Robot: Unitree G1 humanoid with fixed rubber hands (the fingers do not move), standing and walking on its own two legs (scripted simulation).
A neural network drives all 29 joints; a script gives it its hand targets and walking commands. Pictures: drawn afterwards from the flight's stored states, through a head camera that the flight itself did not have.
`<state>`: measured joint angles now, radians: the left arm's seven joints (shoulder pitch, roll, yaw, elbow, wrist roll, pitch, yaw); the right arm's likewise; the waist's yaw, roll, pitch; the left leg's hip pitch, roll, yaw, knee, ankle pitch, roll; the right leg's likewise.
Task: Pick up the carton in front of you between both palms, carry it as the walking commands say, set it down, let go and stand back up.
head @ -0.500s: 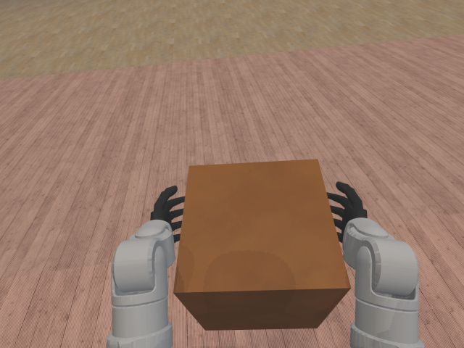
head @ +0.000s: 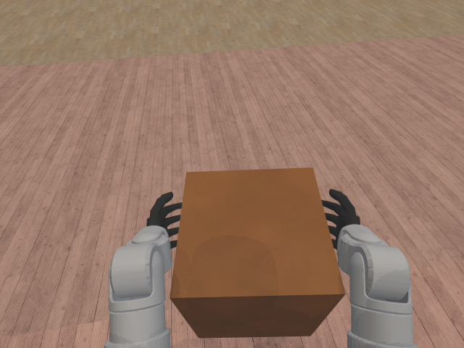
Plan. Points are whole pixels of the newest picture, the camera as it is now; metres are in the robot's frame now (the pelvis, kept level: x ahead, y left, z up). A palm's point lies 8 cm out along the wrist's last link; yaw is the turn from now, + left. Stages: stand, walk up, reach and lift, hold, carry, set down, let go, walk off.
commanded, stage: carry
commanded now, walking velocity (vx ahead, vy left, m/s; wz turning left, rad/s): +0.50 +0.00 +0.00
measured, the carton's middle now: (251, 258) +0.26 +0.00 +0.01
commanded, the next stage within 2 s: none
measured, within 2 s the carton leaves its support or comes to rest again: neither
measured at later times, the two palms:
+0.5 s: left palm (200, 98) +0.63 +0.12 +0.10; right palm (321, 90) +0.66 -0.18 +0.10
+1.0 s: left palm (209, 44) +1.01 +0.13 +0.06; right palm (297, 43) +1.01 -0.17 +0.07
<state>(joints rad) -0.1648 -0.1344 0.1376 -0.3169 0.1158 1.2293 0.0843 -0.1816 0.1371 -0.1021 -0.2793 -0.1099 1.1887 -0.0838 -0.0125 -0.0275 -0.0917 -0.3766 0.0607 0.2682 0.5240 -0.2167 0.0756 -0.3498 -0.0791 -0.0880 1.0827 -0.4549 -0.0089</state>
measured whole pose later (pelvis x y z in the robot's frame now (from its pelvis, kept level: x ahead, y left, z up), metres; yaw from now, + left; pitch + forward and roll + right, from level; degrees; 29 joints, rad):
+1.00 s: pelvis +0.65 -0.01 -0.02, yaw +0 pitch +5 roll -1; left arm -0.65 -0.03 0.23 0.06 0.07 1.22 0.13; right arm -0.64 0.03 -0.23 0.08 -0.06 1.18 -0.12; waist -0.04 -0.01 0.04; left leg -0.38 -0.03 0.12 0.56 -0.18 0.10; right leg -0.56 -0.01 -0.01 1.19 -0.42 -0.05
